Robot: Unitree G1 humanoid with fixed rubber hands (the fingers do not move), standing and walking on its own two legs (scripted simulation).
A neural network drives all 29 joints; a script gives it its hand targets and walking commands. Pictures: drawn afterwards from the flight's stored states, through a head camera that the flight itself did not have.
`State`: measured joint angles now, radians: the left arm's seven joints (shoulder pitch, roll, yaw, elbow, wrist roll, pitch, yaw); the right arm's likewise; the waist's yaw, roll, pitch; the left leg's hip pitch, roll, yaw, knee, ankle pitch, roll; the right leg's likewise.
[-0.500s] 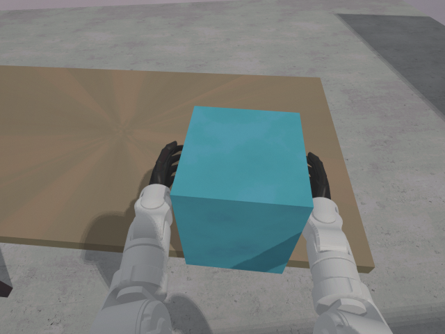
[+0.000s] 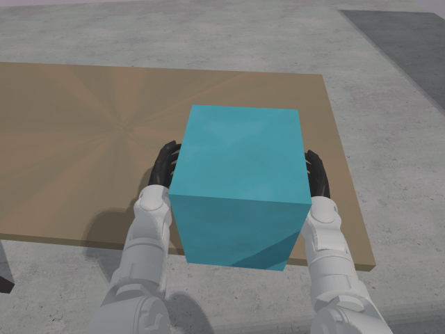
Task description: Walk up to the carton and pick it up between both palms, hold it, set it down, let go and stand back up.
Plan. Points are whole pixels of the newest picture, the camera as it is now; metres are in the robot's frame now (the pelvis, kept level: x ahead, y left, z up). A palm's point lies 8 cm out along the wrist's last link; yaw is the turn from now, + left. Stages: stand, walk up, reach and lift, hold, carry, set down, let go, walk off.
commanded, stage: set down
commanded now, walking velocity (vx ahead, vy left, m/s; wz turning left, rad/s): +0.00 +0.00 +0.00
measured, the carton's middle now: (239, 190) +0.39 -0.03 +0.03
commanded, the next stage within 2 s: none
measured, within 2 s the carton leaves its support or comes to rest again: neither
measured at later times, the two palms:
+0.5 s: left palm (159, 172) +0.42 +0.12 +0.07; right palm (315, 194) +0.38 -0.18 +0.04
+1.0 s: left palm (126, 159) +0.41 +0.17 +0.12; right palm (347, 174) +0.37 -0.22 +0.10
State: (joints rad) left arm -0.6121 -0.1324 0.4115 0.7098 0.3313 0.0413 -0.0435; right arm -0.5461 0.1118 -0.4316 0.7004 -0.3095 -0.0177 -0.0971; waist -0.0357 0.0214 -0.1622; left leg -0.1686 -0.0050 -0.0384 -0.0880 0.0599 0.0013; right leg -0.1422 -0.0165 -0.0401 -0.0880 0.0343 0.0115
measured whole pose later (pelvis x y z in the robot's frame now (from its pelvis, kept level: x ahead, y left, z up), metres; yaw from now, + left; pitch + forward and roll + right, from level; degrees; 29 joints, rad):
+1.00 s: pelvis +0.00 +0.00 +0.00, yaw -3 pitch +8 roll +0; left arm -0.66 0.28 0.04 0.65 -0.21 0.26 0.07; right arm -0.62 -0.21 -0.04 0.67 0.18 0.17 -0.16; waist -0.03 0.01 -0.13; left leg -0.25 0.00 0.01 0.21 -0.10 0.00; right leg -0.23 -0.01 0.01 0.19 -0.11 0.01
